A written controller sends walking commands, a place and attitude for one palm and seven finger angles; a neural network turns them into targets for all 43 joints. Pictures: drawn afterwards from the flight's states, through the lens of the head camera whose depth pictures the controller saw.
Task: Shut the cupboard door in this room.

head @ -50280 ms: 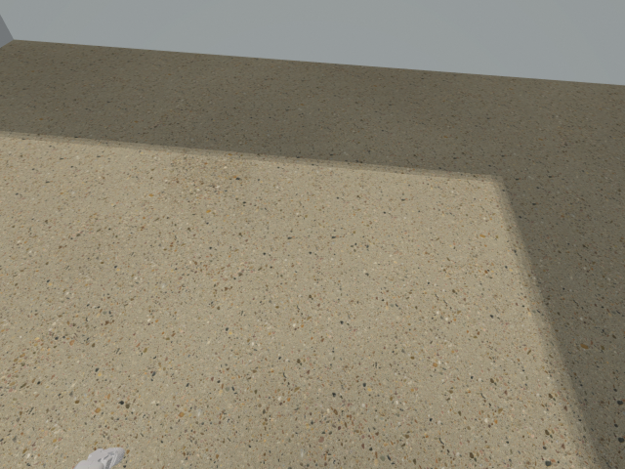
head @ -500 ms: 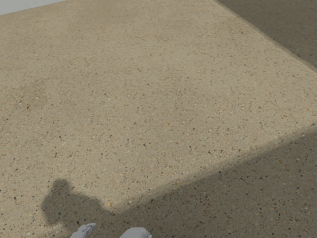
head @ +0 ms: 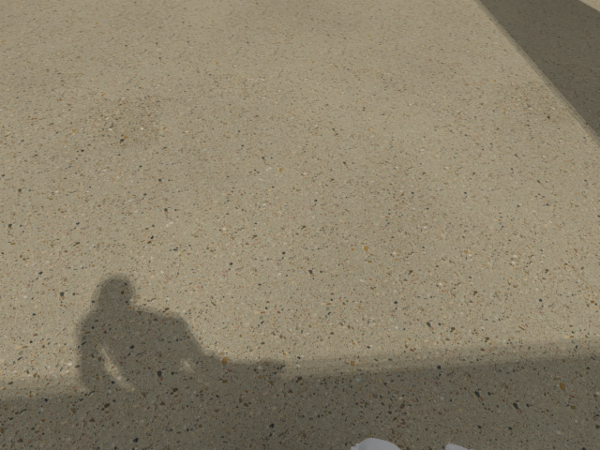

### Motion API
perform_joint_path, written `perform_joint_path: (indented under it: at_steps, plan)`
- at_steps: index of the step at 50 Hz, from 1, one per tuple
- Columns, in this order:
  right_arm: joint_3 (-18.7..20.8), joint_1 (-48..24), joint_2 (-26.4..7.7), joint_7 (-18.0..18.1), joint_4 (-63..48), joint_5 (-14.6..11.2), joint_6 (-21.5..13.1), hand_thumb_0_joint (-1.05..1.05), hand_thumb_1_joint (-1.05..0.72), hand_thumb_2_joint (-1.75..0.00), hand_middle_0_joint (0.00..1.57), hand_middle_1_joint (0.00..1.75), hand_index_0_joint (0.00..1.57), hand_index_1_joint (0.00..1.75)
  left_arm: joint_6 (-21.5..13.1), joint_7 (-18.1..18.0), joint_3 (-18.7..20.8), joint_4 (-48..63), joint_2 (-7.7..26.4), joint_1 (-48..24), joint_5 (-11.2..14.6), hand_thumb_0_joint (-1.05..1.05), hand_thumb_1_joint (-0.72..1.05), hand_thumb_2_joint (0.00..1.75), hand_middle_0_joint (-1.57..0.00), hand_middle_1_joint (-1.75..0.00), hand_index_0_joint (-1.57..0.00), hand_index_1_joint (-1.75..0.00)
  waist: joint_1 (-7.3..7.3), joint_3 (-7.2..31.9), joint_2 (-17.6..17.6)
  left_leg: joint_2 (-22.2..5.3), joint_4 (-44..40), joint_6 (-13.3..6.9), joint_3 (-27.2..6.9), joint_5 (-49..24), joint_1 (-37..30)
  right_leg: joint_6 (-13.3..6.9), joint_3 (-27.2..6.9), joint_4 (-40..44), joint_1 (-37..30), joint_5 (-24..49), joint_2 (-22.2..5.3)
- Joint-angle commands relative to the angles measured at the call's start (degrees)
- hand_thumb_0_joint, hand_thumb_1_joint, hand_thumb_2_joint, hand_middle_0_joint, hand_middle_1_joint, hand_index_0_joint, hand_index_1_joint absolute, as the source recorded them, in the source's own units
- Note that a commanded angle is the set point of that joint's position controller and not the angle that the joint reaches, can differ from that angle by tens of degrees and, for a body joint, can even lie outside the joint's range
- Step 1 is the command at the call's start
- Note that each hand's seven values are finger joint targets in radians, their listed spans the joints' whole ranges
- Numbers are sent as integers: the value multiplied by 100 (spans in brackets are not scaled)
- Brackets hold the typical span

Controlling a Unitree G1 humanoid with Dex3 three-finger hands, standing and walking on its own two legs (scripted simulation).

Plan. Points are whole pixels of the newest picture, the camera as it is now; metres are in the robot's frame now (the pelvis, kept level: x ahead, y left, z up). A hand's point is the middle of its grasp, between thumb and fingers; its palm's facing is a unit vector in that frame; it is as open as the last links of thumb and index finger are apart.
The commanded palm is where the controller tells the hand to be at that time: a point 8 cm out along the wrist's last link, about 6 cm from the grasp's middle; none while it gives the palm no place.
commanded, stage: turn or walk to find it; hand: left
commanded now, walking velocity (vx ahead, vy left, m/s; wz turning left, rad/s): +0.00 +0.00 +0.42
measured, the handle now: out of the picture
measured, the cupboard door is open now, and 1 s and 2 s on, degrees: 64 64 64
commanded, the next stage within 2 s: none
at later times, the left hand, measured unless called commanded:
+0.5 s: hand out of the picture +0.05 +0.14 -0.15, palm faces +0.23 -0.93 -0.27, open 7.4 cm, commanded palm none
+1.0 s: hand out of the picture -0.03 +0.20 -0.17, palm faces +0.47 -0.84 -0.25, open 7.4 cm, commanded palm none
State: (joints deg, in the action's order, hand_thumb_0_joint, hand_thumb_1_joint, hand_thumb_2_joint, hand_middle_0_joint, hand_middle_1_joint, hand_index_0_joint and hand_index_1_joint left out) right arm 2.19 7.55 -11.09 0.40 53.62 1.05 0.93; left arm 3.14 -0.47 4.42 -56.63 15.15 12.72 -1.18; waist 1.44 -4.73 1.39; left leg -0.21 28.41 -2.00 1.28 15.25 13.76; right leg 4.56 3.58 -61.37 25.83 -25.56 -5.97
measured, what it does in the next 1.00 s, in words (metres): steps on the spot, turning left: right foot, then left foot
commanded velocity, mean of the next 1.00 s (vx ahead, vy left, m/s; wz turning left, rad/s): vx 0.00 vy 0.00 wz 0.42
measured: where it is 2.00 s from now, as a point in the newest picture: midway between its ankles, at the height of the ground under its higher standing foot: outside the picture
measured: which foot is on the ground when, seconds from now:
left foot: down 0.00-0.28, up 0.30-0.72, down 0.74-1.00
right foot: up 0.00-0.26, down 0.28-0.74, up 0.76-1.00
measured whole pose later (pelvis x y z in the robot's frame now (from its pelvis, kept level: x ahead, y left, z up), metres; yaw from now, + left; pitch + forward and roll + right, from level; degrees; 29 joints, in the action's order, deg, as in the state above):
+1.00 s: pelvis +0.02 -0.02 +0.00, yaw +26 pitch +1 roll -1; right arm 2.0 8.0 -10.7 0.3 53.5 1.0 1.1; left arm 2.7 -0.4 4.0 -55.2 14.3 11.6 -1.1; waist 1.4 -4.3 0.9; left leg 0.3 25.9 -1.5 -0.3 14.0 12.6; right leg 5.3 2.3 -58.3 26.4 -23.9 -5.8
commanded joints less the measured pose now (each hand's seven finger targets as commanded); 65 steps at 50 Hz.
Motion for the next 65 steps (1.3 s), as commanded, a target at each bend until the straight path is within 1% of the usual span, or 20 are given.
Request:
perform_joint_path:
  at_steps: [1,6,12,14,15,18,20,31,35,36,37,38,40,45,51,56,57,58,59,65]
  plan:
    - [289,432,-1074,69,-232,-15,-77,0,-90,-90,20,30,20,30,-146,9,25,498,288,-86,37,0,90,90,-20,-30,-20,-30,-218,586,-922,-1313,-967,-679,-1212,-2569,-844,99,-128,143,509,251,1]
    - [361,550,-1111,43,-247,23,-29,0,-90,-90,20,30,20,30,-167,-1,-16,722,205,-416,54,0,90,90,-20,-30,-20,-30,-335,560,-1128,-1276,-833,-745,-1565,-2394,-679,88,-63,1095,167,29,179]
    - [388,306,-1014,22,-350,-14,4,0,-90,-90,20,30,20,30,-331,-44,9,624,279,270,89,0,90,90,-20,-30,-20,-30,38,921,-794,-823,85,-338,-1711,-2179,114,-58,34,3826,-1739,1482,329]
    - [300,388,-427,-43,-551,-72,-18,0,-90,-90,20,30,20,30,-423,-119,154,621,1081,512,-39,0,90,90,-20,-30,-20,-30,137,886,1526,449,2158,393,-379,1753,1918,-1021,-2088,4379,-2787,2964,-2046]
    - [379,295,-740,-19,-517,-21,93,0,-90,-90,20,30,20,30,-430,-129,168,662,1012,544,18,0,90,90,-20,-30,-20,-30,199,816,1266,192,3157,359,-740,2003,1703,-1358,-2104,4477,-1956,2830,-2247]
    - [388,473,-626,-101,-188,9,196,0,-90,-90,20,30,20,30,-402,-148,70,852,522,-263,27,0,90,90,-20,-30,-20,-30,-217,310,668,-76,4272,471,-624,946,1841,-1139,-849,4306,-1542,2642,-1425]
    - [355,527,-567,-132,-120,8,207,0,-90,-90,20,30,20,30,-445,-134,44,831,429,-146,14,0,90,90,-20,-30,-20,-30,-190,372,849,-96,4190,564,-459,655,1792,-1018,-428,4264,-1654,2994,-1233]
    - [154,-277,-369,-138,-272,-63,119,0,-90,-90,20,30,20,30,-394,-117,160,437,751,653,-51,0,90,90,-20,-30,-20,-30,217,586,1049,-106,1619,545,217,1103,1154,-1196,45,3805,-2434,4305,-1464]
    - [164,215,-513,-123,-195,-47,31,0,-90,-90,20,30,20,30,-354,-109,197,401,865,409,3,0,90,90,-20,-30,-20,-30,-133,837,832,-82,-55,406,452,-53,-105,-811,444,3111,-1958,3765,-1400]
    - [220,452,-771,-126,-171,-28,-16,0,-90,-90,20,30,20,30,-329,-85,168,436,761,374,45,0,90,90,-20,-30,-20,-30,-281,1031,195,-351,-644,265,113,-922,-973,-540,652,2341,-1362,3190,-1177]
    - [379,714,-1397,-94,-197,24,-56,0,-90,-90,20,30,20,30,-293,-44,117,606,411,489,88,0,90,90,-20,-30,-20,-30,-408,1192,-1450,-1809,-721,-448,-1752,-2746,-1899,-90,924,1138,128,468,-378]
    - [425,958,-1685,-63,-143,-38,17,0,-90,-90,20,30,20,30,-251,-57,-20,771,253,192,42,0,90,90,-20,-30,-20,-30,-515,1141,-1750,-2527,-805,-1086,-2141,-3868,-1674,-14,525,376,516,-1470,-142]
    - [387,644,-1430,65,-134,8,15,0,-90,-90,20,30,20,30,-160,-88,31,685,340,-298,48,0,90,90,-20,-30,-20,-30,-485,653,-1599,-2029,-927,-1042,-1943,-2753,-930,-50,-130,-262,702,-868,-151]
    - [274,210,-1086,67,-275,-15,-69,0,-90,-90,20,30,20,30,-139,12,43,428,295,75,28,0,90,90,-20,-30,-20,-30,-148,516,-944,-1280,-1002,-625,-1053,-2400,-657,62,-108,-114,463,247,-48]
    - [348,416,-1111,38,-279,19,-25,0,-90,-90,20,30,20,30,-168,4,-14,686,199,-280,47,0,90,90,-20,-30,-20,-30,-287,532,-1121,-1276,-809,-735,-1383,-2396,-609,91,-14,1152,116,25,155]
    - [395,196,-1082,19,-363,-1,18,0,-90,-90,20,30,20,30,-293,-15,1,626,233,229,86,0,90,90,-20,-30,-20,-30,-10,728,-1088,-971,-133,-450,-1593,-2283,109,-15,155,3217,-1388,1107,414]
    - [379,222,-924,-1,-381,-30,3,0,-90,-90,20,30,20,30,-364,-37,40,596,379,462,62,0,90,90,-20,-30,-20,-30,100,880,-606,-686,328,-178,-1428,-1623,460,-87,-82,3985,-2042,1711,100]
    - [328,379,-538,-43,-472,-85,-18,0,-90,-90,20,30,20,30,-430,-98,135,583,892,632,-34,0,90,90,-20,-30,-20,-30,135,1085,876,47,1520,238,-640,172,1521,-530,-1423,4291,-2884,2440,-1321]
    - [344,247,-536,-39,-604,-62,30,0,-90,-90,20,30,20,30,-404,-101,164,663,1157,635,-32,0,90,90,-20,-30,-20,-30,189,837,1334,330,2728,366,-426,2054,1734,-1185,-2066,4411,-2230,2896,-2308]
    - [325,392,-529,-136,-184,-3,183,0,-90,-90,20,30,20,30,-430,-147,75,845,481,-101,-21,0,90,90,-20,-30,-20,-30,-131,421,889,-131,3768,565,-339,905,1667,-1086,-418,4214,-1649,3028,-1319]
